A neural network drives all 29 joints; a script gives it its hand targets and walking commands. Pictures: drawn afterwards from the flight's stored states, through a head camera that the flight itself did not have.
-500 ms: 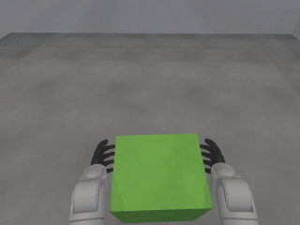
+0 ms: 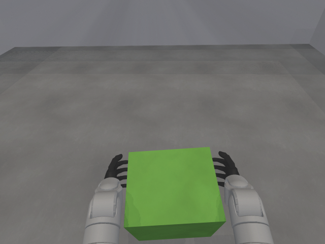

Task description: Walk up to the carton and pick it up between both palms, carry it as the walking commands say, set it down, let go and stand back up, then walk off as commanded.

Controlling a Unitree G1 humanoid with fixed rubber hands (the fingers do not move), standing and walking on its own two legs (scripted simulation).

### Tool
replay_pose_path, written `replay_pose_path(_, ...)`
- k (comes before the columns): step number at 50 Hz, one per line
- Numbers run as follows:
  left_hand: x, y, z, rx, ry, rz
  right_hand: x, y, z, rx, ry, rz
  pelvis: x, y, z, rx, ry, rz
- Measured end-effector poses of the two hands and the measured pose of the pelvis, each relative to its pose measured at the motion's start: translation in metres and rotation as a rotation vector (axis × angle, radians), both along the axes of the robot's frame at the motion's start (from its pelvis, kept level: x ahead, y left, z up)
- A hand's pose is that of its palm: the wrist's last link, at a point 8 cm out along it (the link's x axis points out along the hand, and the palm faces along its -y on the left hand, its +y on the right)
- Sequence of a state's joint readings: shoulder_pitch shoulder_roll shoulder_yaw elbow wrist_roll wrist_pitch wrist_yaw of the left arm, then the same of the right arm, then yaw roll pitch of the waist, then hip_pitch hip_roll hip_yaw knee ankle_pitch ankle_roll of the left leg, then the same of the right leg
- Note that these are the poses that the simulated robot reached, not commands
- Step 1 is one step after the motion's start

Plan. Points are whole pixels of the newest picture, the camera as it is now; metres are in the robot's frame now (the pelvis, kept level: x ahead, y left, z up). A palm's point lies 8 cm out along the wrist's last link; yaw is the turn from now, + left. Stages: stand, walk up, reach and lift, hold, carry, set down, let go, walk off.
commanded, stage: set down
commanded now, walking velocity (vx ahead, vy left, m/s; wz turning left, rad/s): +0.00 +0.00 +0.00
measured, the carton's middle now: (172, 196) +0.29 -0.01 -0.04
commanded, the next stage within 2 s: none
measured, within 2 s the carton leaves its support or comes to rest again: neither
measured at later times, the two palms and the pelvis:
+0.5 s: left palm (117, 187) +0.31 +0.15 -0.02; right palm (223, 181) +0.32 -0.16 -0.02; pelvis -0.01 -0.01 -0.01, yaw +2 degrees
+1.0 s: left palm (121, 196) +0.33 +0.15 -0.11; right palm (213, 192) +0.34 -0.15 -0.12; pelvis -0.02 +0.00 -0.06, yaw +1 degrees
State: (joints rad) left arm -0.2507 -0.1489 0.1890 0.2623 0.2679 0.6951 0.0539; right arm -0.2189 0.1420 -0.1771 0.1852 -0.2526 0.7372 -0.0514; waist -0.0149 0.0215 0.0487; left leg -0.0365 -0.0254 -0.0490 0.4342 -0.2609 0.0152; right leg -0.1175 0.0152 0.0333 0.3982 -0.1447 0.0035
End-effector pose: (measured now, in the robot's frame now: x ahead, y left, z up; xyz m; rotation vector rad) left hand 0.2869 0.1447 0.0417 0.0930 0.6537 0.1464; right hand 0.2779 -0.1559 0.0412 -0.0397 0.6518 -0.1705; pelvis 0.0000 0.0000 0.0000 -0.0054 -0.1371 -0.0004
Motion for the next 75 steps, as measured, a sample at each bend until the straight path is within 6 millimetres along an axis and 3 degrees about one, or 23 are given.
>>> replay_pose_path(14,0.016,-0.002,-0.019,-0.057,0.028,0.031,0.026,-0.003,-0.024,0.025,0.036,0.002,-0.008,-0.013,-0.006,0.003,0.051,0.029)
replay_pose_path(33,0.03,0.002,-0.091,-0.063,0.037,0.046,0.042,0.002,-0.094,0.014,0.052,0.001,-0.012,-0.008,-0.022,0.003,0.35,0.024)
replay_pose_path(50,0.047,0.009,-0.154,-0.087,0.021,0.088,0.059,0.01,-0.162,0.041,0.05,-0.007,-0.022,0.001,-0.064,0.003,0.614,0.015)
replay_pose_path(75,0.075,0.009,-0.241,-0.091,0.011,0.104,0.088,0.011,-0.252,0.04,0.048,-0.008,-0.031,-0.011,-0.139,0.011,0.831,0.019)
